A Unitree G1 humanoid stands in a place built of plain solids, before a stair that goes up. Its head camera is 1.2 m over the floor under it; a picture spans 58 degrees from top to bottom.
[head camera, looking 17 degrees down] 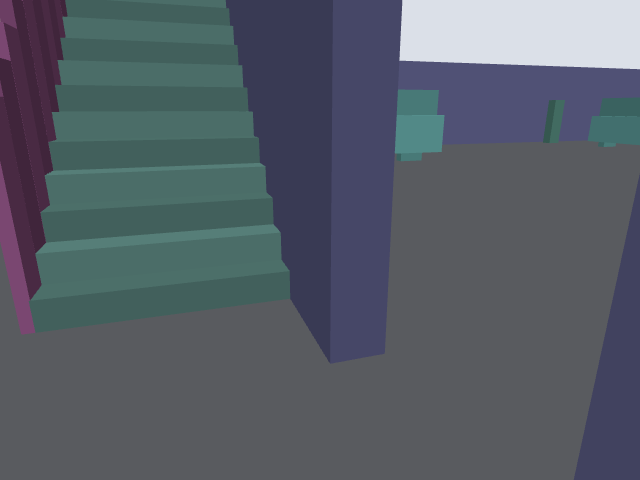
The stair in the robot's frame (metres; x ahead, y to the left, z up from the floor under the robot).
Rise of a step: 0.19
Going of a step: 0.23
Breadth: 1.45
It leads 18 degrees to the left of straight ahead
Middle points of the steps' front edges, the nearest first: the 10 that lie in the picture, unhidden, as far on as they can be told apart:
2.38 0.89 0.20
2.60 0.96 0.39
2.82 1.03 0.59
3.04 1.10 0.78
3.26 1.17 0.98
3.47 1.24 1.17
3.69 1.31 1.37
3.91 1.38 1.56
4.13 1.45 1.76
4.35 1.53 1.95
